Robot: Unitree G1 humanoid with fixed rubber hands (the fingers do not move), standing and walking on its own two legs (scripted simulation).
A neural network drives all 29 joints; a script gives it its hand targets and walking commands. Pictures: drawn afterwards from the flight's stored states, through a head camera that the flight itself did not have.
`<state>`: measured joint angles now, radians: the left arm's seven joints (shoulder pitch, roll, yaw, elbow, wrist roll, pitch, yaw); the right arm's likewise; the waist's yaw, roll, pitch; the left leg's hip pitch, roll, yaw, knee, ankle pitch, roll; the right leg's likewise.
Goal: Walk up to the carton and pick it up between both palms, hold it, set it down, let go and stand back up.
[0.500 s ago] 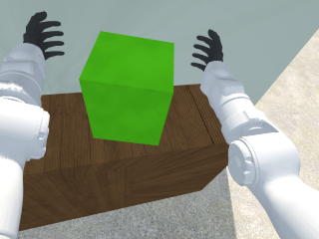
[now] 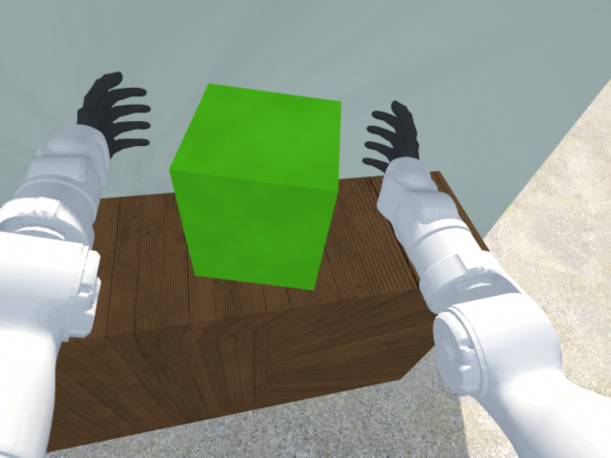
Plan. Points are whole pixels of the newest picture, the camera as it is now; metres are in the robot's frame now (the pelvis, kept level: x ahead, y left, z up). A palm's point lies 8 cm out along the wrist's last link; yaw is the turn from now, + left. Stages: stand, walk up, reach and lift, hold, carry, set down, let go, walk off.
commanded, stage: set down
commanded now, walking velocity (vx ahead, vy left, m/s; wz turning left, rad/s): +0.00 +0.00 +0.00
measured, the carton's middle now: (264, 193) +0.53 +0.00 +0.01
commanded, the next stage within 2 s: none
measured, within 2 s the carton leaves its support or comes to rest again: neither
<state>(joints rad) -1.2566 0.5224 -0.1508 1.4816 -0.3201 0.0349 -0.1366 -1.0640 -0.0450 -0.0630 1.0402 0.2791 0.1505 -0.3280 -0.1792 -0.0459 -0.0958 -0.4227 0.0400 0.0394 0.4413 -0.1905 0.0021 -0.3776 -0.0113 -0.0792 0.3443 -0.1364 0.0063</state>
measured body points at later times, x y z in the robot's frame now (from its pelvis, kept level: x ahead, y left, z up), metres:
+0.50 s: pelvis -0.01 +0.01 +0.00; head +0.01 +0.05 +0.45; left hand +0.46 +0.22 +0.12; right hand +0.40 -0.15 +0.12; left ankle +0.01 +0.11 -0.74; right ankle +0.01 -0.13 -0.74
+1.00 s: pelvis -0.01 +0.01 +0.00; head +0.02 +0.04 +0.45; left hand +0.40 +0.25 +0.07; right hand +0.35 -0.15 +0.06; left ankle +0.01 +0.11 -0.74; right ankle +0.01 -0.13 -0.74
